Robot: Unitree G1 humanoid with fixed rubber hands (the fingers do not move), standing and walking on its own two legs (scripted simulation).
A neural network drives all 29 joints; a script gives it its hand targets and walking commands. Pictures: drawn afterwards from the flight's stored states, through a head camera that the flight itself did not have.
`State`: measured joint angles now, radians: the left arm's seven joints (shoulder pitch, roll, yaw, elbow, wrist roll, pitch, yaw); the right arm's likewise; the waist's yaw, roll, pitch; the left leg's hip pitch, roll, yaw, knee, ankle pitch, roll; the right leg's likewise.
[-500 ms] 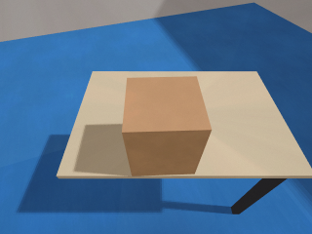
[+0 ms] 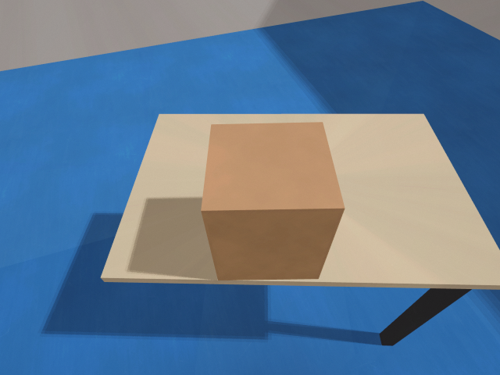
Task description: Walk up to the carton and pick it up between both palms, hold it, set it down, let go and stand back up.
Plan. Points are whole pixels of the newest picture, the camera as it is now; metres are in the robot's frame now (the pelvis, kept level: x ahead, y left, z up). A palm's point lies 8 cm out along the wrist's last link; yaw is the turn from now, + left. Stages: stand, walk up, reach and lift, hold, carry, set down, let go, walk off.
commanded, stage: reach and lift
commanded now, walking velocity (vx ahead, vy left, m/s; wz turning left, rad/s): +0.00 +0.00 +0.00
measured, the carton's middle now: (267, 205) +0.42 -0.01 -0.01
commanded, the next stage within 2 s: none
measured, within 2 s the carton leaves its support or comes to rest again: neither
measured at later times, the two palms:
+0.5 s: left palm out of the picture +0.06 +0.23 -0.12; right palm out of the picture +0.11 -0.23 -0.13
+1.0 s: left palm out of the picture +0.09 +0.23 -0.09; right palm out of the picture +0.13 -0.22 -0.09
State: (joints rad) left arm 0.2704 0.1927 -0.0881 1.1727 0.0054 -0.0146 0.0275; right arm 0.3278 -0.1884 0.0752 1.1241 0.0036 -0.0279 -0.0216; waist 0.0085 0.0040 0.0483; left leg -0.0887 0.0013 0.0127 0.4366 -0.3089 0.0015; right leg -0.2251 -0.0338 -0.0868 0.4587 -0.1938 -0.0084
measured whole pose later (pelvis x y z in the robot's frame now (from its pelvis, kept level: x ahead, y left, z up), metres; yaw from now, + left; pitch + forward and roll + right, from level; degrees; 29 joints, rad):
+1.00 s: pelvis -0.02 -0.02 +0.00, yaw +5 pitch -4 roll -1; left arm 0.23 0.22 0.03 0.44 -0.02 0.26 -0.01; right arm 0.26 -0.11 -0.04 0.59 0.01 -0.05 0.00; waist 0.01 -0.02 0.11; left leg -0.14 0.07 0.05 0.50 -0.29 -0.04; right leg -0.21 0.00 -0.11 0.46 -0.19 -0.04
